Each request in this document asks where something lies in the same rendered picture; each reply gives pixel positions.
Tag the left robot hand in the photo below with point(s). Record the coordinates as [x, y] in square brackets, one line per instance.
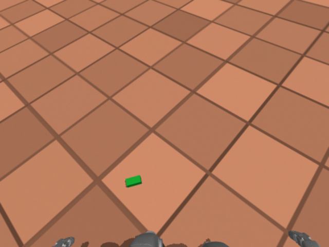
[67, 242]

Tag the right robot hand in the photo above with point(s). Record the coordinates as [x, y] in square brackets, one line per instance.
[302, 239]

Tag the small box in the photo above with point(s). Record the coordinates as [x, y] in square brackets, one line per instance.
[133, 181]

